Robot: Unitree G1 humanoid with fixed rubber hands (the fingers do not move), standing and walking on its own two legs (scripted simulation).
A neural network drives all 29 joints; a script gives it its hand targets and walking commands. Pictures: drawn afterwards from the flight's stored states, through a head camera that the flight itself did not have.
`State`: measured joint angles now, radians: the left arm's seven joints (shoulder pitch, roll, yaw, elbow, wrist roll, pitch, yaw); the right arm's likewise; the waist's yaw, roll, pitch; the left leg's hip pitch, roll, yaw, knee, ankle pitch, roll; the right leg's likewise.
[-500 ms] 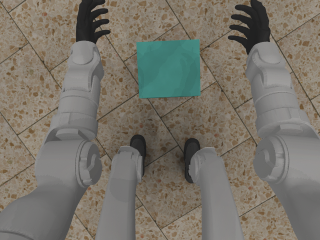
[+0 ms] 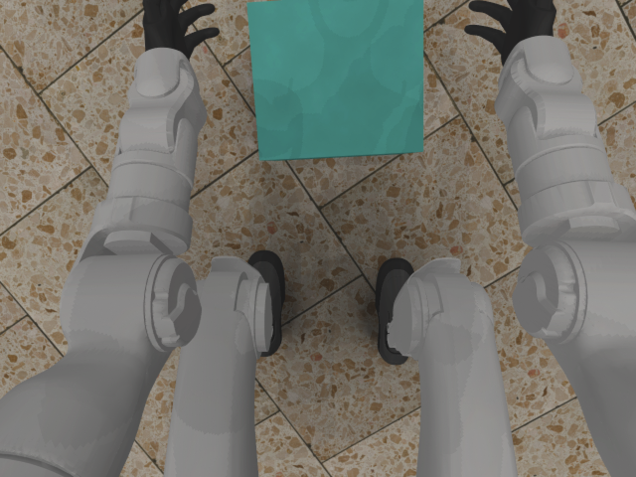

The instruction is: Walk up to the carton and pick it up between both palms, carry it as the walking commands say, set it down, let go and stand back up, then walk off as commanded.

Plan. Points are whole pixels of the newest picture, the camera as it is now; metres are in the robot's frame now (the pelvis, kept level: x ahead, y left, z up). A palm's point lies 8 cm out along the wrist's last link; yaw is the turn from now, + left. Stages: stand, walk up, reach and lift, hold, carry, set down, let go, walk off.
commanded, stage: reach and lift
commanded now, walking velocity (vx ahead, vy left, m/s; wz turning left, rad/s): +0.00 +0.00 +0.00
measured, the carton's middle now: (336, 92) +0.52 +0.00 -0.38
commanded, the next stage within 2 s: none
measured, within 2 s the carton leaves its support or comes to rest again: neither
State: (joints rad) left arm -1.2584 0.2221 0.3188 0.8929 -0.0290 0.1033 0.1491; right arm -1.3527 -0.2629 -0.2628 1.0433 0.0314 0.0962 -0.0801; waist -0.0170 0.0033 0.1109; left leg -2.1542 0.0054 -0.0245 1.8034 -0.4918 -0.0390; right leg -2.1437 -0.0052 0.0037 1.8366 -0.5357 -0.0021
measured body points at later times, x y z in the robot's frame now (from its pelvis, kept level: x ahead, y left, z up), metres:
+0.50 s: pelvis -0.02 +0.00 -0.08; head +0.38 -0.02 +0.12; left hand +0.54 +0.17 -0.30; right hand +0.52 -0.18 -0.32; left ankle +0.11 +0.13 -0.44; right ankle +0.09 -0.12 -0.44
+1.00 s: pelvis -0.02 +0.00 -0.09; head +0.38 -0.02 +0.10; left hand +0.54 +0.17 -0.31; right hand +0.53 -0.18 -0.33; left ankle +0.11 +0.13 -0.44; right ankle +0.09 -0.12 -0.44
